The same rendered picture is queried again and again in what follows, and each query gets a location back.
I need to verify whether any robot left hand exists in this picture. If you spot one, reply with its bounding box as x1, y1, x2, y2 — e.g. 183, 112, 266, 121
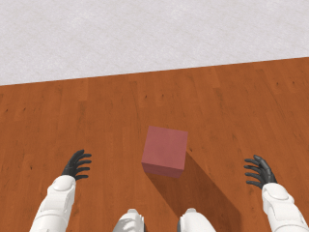
61, 149, 92, 181

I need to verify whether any robot right hand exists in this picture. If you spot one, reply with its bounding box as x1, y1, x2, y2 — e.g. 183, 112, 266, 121
244, 155, 278, 189

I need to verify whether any robot thigh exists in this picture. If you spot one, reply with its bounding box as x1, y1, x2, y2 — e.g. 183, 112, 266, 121
112, 213, 144, 232
180, 212, 216, 232

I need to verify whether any left robot thigh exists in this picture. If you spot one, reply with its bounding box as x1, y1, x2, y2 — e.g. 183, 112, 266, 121
112, 213, 144, 232

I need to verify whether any carton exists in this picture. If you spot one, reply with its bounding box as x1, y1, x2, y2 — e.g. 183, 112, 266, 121
141, 126, 188, 179

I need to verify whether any right robot forearm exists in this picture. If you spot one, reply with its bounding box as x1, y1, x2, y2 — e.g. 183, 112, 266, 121
262, 183, 309, 232

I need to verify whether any left robot forearm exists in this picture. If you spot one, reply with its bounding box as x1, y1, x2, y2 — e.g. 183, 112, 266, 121
29, 175, 76, 232

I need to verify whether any right robot thigh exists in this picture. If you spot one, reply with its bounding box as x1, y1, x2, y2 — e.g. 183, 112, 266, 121
180, 212, 216, 232

